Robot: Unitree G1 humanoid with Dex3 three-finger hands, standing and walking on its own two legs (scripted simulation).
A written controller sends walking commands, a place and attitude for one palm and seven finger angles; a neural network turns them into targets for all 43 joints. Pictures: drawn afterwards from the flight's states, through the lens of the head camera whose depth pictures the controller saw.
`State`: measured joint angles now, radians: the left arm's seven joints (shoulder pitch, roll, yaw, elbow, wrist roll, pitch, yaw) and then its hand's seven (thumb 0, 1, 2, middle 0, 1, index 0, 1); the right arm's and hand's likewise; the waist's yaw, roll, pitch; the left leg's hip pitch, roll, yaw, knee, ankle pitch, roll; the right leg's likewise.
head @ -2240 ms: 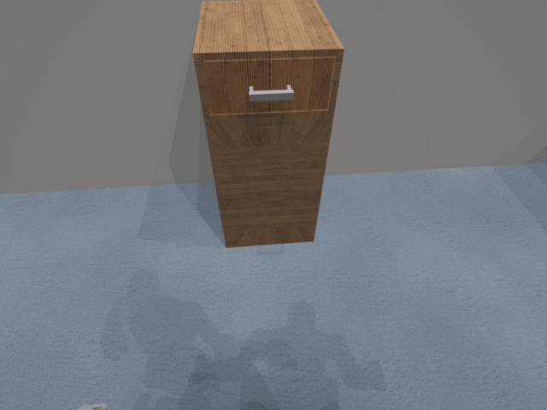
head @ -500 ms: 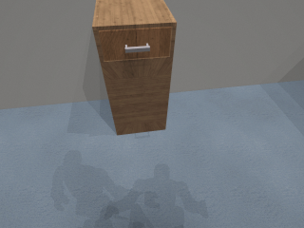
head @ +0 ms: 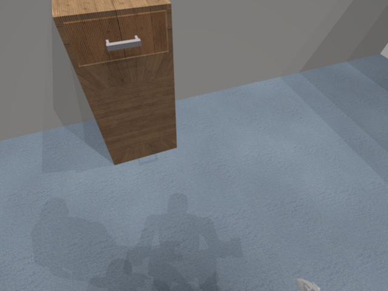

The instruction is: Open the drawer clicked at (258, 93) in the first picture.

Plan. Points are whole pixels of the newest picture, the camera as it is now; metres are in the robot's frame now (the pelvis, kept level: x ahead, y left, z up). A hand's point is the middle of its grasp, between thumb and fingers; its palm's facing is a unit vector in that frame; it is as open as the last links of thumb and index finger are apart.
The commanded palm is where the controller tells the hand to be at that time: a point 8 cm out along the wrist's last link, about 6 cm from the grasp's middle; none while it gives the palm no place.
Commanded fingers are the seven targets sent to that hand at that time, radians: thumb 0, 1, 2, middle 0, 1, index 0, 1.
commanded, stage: walk to a spot facing it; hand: left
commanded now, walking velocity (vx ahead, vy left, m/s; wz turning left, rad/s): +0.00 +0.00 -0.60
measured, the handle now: (123, 42) +0.91 +0.36 +0.01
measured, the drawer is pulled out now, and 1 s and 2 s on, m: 0.00 0.00 0.00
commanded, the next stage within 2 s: turn to face it in 1.12 s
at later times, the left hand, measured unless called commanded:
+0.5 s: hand (144, 280) +0.16 +0.13 -0.15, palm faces -0.30 -0.92 -0.24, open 7.3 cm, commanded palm none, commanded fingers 0.00 0.90 0.90 -0.20 -0.30 -0.20 -0.30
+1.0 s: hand (176, 205) +0.36 +0.08 -0.16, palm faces -0.51 -0.85 -0.17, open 7.3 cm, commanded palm none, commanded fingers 0.00 0.90 0.90 -0.20 -0.30 -0.20 -0.30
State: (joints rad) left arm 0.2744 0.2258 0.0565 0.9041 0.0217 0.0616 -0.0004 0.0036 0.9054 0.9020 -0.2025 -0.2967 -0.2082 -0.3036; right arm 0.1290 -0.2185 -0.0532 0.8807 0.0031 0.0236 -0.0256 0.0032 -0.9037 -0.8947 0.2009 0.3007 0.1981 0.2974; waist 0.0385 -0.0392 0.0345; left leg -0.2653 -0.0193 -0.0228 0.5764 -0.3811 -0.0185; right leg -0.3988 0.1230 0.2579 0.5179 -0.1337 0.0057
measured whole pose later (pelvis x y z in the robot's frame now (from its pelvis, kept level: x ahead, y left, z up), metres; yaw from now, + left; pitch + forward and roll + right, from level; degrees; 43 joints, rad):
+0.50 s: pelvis +0.01 -0.04 +0.00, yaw -20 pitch +0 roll -1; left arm 0.23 0.22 0.05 0.89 0.02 -0.01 -0.03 0.00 0.91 0.90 -0.20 -0.30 -0.20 -0.30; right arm 0.31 -0.28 -0.06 0.98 -0.03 0.05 0.01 0.01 -0.90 -0.89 0.20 0.30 0.20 0.30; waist 0.00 0.05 0.02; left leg -0.43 0.14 0.07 1.08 -0.45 -0.05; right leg -0.23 0.01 -0.06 0.58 -0.36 -0.02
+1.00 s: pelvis +0.21 -0.06 +0.01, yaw -36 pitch -1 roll -1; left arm 0.26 0.24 0.10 0.98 0.03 0.02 -0.04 0.01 0.91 0.90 -0.19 -0.30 -0.20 -0.30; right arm 0.30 -0.14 -0.04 0.99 -0.02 -0.07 -0.03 0.00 -0.94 -0.89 0.20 0.30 0.20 0.30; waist 0.02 -0.05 0.02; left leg -0.20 0.10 0.26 0.46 -0.24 0.03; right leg -0.55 -0.06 -0.05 1.23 -0.24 0.01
